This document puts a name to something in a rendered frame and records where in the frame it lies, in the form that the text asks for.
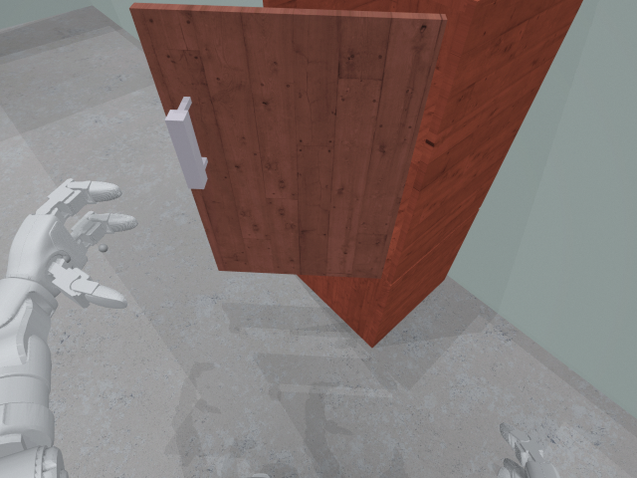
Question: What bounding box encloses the robot right hand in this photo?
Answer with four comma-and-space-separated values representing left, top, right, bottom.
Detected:
497, 422, 560, 478

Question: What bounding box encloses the robot left upper arm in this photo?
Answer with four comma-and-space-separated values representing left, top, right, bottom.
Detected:
0, 445, 69, 478

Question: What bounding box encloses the cupboard door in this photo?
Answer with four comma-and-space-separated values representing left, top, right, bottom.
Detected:
129, 3, 447, 279

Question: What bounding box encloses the robot left forearm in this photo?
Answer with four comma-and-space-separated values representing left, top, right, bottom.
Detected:
0, 278, 59, 458

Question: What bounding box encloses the robot left hand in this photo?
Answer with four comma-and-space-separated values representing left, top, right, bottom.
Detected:
6, 178, 138, 309

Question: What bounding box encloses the handle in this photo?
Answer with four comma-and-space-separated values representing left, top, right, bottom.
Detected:
165, 97, 208, 189

